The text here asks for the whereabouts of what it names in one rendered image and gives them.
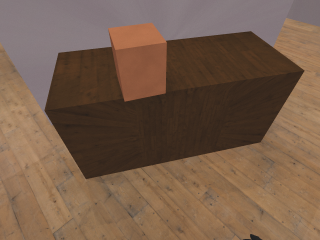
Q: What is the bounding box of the pedestal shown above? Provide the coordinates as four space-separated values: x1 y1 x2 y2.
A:
44 31 304 179

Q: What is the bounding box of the carton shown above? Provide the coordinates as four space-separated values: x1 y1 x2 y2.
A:
108 23 167 102

